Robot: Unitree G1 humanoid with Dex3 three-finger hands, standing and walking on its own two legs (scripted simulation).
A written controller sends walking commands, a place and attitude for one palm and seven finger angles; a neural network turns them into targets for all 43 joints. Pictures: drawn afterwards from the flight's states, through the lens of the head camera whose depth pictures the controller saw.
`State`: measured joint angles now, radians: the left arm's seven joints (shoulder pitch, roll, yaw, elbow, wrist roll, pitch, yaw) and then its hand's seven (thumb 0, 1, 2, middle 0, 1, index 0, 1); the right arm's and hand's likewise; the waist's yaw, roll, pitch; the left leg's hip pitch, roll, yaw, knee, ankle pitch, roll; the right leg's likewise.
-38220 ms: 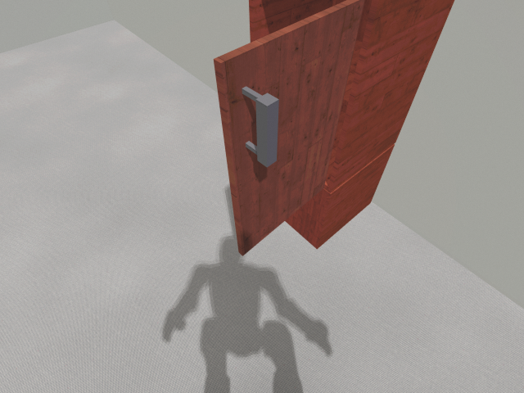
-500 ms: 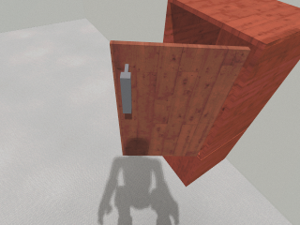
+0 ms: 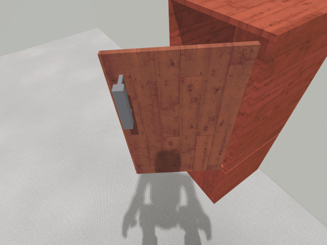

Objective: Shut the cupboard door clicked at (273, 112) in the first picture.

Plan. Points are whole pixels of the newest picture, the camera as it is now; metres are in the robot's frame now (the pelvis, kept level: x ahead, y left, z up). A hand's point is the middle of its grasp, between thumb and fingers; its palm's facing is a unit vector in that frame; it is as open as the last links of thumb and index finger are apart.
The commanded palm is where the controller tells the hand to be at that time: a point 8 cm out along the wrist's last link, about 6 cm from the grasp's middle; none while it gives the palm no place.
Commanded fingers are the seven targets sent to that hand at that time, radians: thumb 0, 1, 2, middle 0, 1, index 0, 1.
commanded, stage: look again from close up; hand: left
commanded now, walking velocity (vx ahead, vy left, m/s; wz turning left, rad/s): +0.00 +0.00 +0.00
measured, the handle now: (124, 102) +0.44 +0.13 +0.12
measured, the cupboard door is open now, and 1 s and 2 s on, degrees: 57 57 57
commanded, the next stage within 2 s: raise the hand and make a fist in 0.12 s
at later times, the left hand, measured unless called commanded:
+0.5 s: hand (104, 209) +0.20 +0.15 +0.02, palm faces +0.16 -0.99 -0.02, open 6.8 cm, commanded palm +0.11 +0.21 -0.03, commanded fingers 0.00 0.90 0.90 -0.46 -0.58 -0.46 -0.58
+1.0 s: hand (93, 229) +0.16 +0.17 +0.02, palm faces +0.00 -1.00 -0.01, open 4.4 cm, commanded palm +0.12 +0.23 +0.03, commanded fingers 0.00 0.90 0.90 -0.92 -1.08 -0.92 -1.08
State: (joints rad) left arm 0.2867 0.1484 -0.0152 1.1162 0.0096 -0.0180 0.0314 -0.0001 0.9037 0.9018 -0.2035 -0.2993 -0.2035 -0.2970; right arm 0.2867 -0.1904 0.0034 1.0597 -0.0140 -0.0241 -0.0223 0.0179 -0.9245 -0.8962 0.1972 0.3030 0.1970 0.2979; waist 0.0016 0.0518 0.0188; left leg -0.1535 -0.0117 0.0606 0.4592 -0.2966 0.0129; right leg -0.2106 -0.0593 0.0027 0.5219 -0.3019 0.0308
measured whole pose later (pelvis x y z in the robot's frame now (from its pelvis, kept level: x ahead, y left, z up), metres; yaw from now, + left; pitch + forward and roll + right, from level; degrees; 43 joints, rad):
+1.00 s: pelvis -0.06 -0.01 -0.05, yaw +1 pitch +6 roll -1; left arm 0.38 0.23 0.12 -0.15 -0.28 -0.12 -0.20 0.01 0.89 0.90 -0.74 -0.89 -0.75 -0.89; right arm 0.31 -0.16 0.07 0.53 0.04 -0.22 -0.07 0.02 -0.90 -0.90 0.20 0.30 0.20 0.30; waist 0.00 0.04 -0.07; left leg -0.64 0.02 -0.01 0.98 -0.44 0.00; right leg -0.64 -0.03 -0.03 0.94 -0.41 0.01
